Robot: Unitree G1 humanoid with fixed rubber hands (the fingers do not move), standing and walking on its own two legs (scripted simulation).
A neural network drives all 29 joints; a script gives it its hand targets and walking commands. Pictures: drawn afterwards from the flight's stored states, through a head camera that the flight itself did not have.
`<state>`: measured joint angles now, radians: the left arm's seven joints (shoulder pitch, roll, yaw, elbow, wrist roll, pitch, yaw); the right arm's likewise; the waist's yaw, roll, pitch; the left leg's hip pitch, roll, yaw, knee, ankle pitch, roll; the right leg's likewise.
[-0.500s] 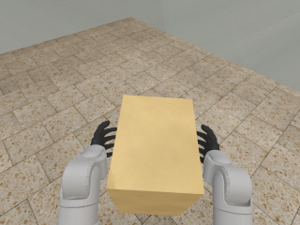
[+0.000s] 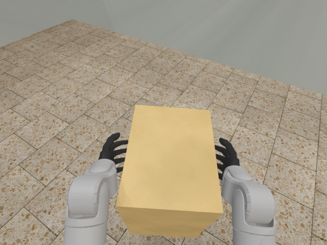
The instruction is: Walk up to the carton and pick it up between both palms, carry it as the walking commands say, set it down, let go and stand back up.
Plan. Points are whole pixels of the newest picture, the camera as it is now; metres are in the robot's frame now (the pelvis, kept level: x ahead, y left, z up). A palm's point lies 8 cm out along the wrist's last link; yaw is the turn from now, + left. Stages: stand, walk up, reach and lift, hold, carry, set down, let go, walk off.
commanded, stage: carry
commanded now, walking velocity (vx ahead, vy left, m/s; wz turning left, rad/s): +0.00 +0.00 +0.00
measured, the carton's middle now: (167, 176) +0.30 -0.01 +0.02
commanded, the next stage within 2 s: none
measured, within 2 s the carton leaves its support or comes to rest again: neither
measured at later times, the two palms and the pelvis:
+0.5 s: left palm (91, 185) +0.23 +0.14 +0.11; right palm (227, 181) +0.24 -0.13 +0.11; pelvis -0.04 +0.00 +0.01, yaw -2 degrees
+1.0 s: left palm (98, 180) +0.24 +0.13 +0.11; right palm (235, 183) +0.23 -0.14 +0.11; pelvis -0.04 +0.00 +0.01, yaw -2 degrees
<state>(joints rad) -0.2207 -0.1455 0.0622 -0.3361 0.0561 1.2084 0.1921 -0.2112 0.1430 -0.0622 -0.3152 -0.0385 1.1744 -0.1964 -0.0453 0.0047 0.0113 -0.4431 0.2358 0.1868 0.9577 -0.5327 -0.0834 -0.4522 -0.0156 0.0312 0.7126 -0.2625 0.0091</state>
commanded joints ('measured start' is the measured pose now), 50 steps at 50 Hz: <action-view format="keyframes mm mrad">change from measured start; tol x8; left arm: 1 -334 -936 -485 -120 -241 -61 -128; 10 -290 -936 -497 -118 -225 -76 -118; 22 -476 -944 -615 -129 -331 -35 -142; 50 -371 -938 -565 -106 -293 -43 -132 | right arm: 1 -481 1018 639 -200 331 -24 150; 12 -426 1018 628 -194 331 -29 147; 23 -368 927 454 -73 203 -2 127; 50 -367 937 527 -113 243 -11 132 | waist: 1 58 -218 -408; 12 56 -260 -489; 16 51 129 -409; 23 58 97 -349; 27 51 -127 -434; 33 61 17 -454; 50 55 -22 -463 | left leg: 1 -179 -95 -112 226 -15 -13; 8 29 -203 -108 -116 2 39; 14 360 -175 -128 -471 277 88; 16 265 44 -387 -660 4 170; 18 99 101 -384 -728 -104 220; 25 78 -38 -184 -578 141 154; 29 213 -113 -163 -509 277 118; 50 219 -73 -184 -544 247 130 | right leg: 1 277 -223 214 -288 201 -134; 4 321 -230 240 -273 369 -153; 9 262 -224 248 -317 364 -160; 15 -32 -64 115 -226 -76 -33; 17 34 39 -13 -2 -120 -21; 20 108 27 -34 77 -95 -41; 23 155 14 -62 -109 -29 -53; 27 213 -129 166 -300 201 -66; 32 205 -64 54 -242 127 -50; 50 186 -78 84 -249 136 -60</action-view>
